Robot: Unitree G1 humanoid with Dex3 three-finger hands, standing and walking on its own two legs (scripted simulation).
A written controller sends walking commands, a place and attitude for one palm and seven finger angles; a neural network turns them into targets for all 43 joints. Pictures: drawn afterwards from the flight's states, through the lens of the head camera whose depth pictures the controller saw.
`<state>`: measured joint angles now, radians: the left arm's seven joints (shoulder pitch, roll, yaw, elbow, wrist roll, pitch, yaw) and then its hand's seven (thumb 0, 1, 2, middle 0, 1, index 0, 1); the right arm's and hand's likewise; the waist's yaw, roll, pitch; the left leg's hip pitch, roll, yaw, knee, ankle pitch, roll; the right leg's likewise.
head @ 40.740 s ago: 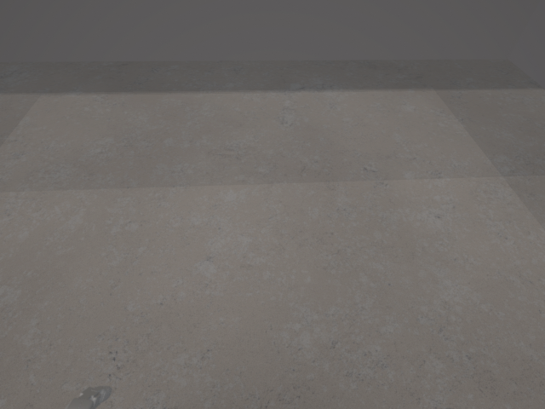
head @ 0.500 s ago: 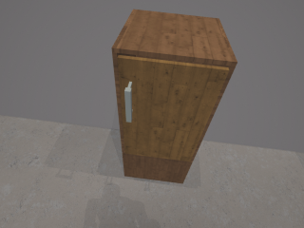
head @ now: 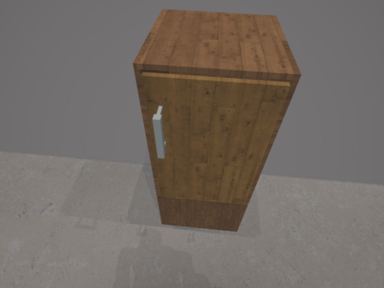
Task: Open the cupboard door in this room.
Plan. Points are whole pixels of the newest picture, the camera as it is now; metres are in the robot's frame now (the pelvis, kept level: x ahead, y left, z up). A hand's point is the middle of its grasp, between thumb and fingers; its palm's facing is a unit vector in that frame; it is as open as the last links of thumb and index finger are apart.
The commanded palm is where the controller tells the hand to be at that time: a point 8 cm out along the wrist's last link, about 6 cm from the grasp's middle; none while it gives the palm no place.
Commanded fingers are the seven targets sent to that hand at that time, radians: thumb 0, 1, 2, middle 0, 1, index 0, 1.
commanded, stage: come to a stop and stand still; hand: left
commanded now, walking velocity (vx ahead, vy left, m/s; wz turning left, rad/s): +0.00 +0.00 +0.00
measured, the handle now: (160, 133) +0.53 +0.12 +0.00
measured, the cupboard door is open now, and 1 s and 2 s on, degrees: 0 0 0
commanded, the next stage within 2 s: look again from close up in 0.72 s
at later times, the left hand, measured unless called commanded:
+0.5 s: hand out of the picture +0.03 +0.15 -0.17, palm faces +0.01 -0.99 -0.17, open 7.3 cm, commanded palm none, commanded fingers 0.00 0.90 0.90 -0.20 -0.30 -0.20 -0.30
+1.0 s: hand out of the picture -0.03 +0.15 -0.18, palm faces +0.03 -0.99 -0.14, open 7.4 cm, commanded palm none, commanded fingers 0.00 0.90 0.90 -0.20 -0.30 -0.20 -0.30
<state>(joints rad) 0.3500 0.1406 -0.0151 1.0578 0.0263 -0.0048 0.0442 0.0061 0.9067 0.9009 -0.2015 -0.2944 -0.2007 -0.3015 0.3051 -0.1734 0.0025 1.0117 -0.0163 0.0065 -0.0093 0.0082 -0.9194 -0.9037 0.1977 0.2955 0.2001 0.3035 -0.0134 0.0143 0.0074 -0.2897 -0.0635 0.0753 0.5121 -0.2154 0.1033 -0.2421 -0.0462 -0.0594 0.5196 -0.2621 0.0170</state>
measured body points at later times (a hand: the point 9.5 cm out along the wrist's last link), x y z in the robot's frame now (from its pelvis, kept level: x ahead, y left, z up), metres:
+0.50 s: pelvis +0.01 -0.02 +0.01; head +0.00 +0.00 +0.46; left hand +0.03 +0.20 -0.16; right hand +0.03 -0.25 -0.14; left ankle +0.04 +0.05 -0.73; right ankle +0.01 -0.14 -0.73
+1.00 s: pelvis +0.00 -0.01 +0.01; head +0.00 +0.01 +0.46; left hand -0.03 +0.20 -0.16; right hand -0.01 -0.22 -0.14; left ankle +0.04 +0.05 -0.73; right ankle +0.01 -0.14 -0.73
